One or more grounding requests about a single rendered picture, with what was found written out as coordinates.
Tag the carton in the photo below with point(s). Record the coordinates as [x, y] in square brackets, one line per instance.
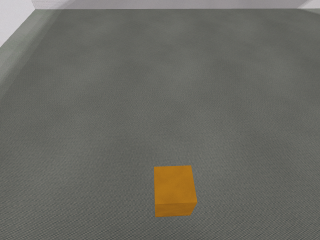
[174, 191]

